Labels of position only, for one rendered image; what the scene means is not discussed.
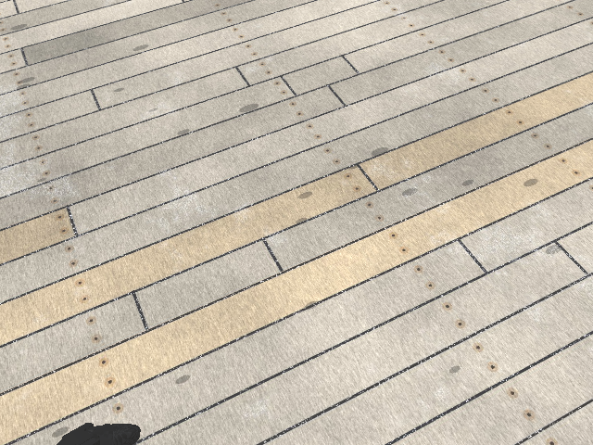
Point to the left robot hand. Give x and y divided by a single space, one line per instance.
107 434

